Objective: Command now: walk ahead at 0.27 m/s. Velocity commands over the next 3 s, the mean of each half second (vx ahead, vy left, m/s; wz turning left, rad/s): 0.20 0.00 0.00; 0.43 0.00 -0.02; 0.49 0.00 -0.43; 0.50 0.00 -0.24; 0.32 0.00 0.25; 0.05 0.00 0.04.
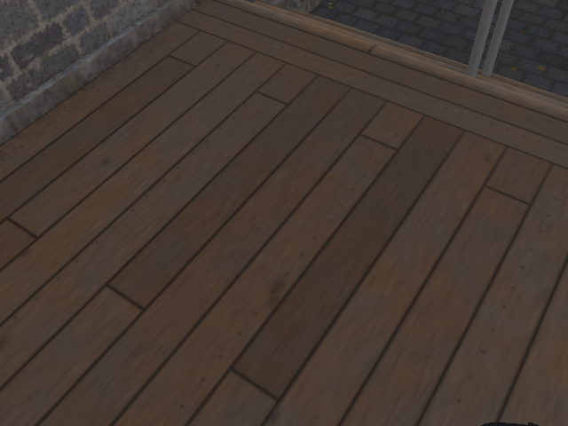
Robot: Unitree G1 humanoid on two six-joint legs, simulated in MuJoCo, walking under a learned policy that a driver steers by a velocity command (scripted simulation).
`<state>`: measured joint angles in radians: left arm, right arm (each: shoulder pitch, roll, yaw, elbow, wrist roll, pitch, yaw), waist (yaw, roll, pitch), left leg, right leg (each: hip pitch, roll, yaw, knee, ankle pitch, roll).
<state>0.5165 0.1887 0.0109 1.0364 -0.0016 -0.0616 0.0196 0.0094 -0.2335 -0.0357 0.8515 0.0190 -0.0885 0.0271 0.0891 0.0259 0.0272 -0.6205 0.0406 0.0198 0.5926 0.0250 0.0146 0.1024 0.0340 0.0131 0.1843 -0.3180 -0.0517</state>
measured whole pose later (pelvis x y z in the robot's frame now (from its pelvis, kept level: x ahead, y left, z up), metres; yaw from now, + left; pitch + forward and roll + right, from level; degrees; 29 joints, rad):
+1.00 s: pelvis +0.35 +0.05 -0.02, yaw -1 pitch +3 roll +1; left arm 0.51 0.21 0.06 1.05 -0.01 -0.06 0.02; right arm -0.05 -0.24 -0.05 0.87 0.02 -0.10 0.04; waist 0.09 -0.01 0.04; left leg -0.47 0.00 0.06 0.53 -0.10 0.06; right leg 0.02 -0.07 0.00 0.54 -0.48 0.02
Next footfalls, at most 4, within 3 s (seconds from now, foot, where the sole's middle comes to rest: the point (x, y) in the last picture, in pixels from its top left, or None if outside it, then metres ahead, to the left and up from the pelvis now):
0.08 left None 0.24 0.11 -0.78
0.48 right None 0.19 -0.10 -0.78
0.98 left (261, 408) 0.50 0.16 -0.78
1.52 right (380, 310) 0.77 -0.12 -0.78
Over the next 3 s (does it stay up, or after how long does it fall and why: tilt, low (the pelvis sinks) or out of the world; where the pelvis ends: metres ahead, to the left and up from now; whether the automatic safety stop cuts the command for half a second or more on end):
stays up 1.20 -0.16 -0.01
